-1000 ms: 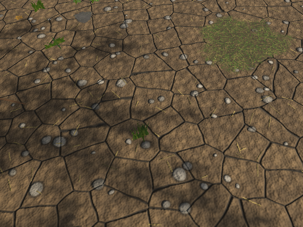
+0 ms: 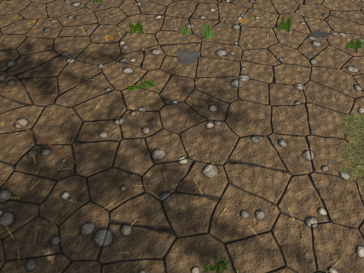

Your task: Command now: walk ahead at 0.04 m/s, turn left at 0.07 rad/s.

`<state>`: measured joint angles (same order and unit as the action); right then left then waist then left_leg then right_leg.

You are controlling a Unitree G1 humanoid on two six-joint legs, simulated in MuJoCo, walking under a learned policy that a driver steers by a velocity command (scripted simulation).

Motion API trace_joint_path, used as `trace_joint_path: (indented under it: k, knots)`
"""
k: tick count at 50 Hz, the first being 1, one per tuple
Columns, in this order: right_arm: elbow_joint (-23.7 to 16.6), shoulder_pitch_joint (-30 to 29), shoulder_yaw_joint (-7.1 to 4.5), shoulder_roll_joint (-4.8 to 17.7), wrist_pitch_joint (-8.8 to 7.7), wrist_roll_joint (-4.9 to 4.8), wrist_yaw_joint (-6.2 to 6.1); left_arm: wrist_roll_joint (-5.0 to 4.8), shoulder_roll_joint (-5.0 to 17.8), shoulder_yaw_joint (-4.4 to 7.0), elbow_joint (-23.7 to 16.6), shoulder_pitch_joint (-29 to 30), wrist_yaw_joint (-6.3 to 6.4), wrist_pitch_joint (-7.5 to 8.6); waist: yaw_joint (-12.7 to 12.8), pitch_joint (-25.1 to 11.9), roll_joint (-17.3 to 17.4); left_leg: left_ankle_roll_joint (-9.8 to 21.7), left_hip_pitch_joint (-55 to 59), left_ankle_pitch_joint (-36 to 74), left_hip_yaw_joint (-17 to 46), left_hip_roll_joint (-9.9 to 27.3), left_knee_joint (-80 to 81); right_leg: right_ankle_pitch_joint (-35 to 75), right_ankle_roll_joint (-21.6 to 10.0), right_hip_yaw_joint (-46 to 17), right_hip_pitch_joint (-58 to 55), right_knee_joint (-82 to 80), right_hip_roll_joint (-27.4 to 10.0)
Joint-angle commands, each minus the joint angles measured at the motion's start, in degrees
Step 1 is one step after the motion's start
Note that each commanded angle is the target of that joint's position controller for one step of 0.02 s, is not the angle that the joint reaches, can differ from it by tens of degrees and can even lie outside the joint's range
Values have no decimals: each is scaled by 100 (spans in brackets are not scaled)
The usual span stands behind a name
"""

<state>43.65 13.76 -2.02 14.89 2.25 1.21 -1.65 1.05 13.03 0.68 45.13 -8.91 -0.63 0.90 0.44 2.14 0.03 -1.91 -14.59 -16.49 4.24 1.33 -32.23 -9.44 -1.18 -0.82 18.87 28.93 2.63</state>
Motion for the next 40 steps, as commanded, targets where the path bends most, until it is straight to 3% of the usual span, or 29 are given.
trace_joint_path:
  k: [1,5,12,21,34,35,36,38,40]
  knots:
    - [-227,64,-134,554,-175,43,8,-3,613,164,-363,295,31,96,-6,-132,430,389,-413,-653,311,264,904,-872,-11,-411,-369,-455,-370]
    - [-171,139,-120,544,-341,-25,9,-22,592,176,-176,98,70,75,9,-271,314,268,-223,307,252,218,714,77,-107,-361,-567,-211,-370]
    - [-38,258,-96,498,-343,-57,-9,-75,623,209,135,110,117,0,-32,-327,52,271,-73,875,151,122,598,774,-72,-386,-793,-84,-405]
    - [275,284,-75,413,-360,-67,-7,-103,669,250,637,180,217,-110,-10,-271,22,262,13,1054,46,45,714,913,-35,-417,-979,-116,-426]
    - [854,388,-29,356,-375,-73,-30,-108,636,264,1293,211,282,-174,10,-100,35,264,19,722,-58,-14,962,615,11,-379,-1008,-299,-389]
    - [953,506,-19,314,-367,-75,-35,-107,565,245,1384,110,283,-180,6,-208,75,288,59,122,-81,-46,1059,31,12,-286,-1042,-300,-305]
    - [1002,553,-46,395,-349,-104,-47,-133,578,253,1429,90,286,-187,-13,-84,159,381,-33,-811,-25,-56,1159,-862,-1,-138,-877,-169,-152]
    - [970,589,-128,672,-342,-162,-84,-167,629,273,1386,214,276,-117,-117,347,492,763,-191,-2590,599,309,1559,-2172,-46,91,-94,315,44]
    - [1023,759,-244,1008,-439,-238,-91,-208,475,241,1233,469,191,94,-222,721,1058,1321,-16,-3234,1912,1303,2270,-1528,-52,293,631,1298,-51]
